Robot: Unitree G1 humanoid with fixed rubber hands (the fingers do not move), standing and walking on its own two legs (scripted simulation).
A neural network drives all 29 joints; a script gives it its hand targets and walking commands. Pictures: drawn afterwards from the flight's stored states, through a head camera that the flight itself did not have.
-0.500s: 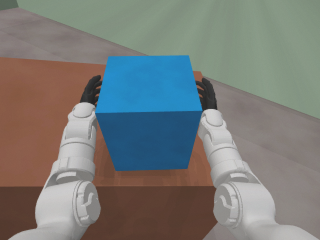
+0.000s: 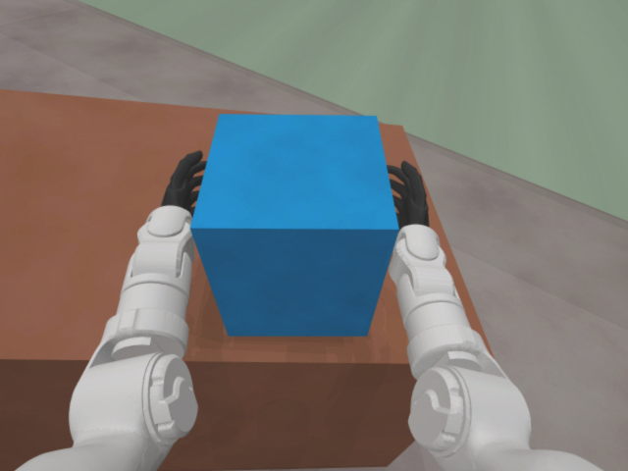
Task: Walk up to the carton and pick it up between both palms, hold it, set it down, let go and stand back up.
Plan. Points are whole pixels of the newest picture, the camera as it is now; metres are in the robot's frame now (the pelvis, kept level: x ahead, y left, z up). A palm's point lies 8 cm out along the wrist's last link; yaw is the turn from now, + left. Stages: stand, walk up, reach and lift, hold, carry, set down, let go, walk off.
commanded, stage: set down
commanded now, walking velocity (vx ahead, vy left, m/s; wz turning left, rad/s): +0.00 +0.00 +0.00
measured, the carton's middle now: (298, 232) +0.42 +0.00 +0.08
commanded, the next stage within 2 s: none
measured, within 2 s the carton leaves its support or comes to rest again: rests again in 1.28 s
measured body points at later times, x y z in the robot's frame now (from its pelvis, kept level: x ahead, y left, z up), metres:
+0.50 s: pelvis +0.01 +0.00 +0.00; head +0.03 +0.03 +0.45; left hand +0.44 +0.17 +0.09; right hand +0.43 -0.13 +0.11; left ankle +0.00 +0.12 -0.75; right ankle -0.02 -0.13 -0.75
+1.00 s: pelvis +0.00 +0.00 +0.00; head +0.04 +0.02 +0.45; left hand +0.44 +0.16 +0.08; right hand +0.42 -0.14 +0.10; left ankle +0.00 +0.12 -0.75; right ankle -0.02 -0.13 -0.75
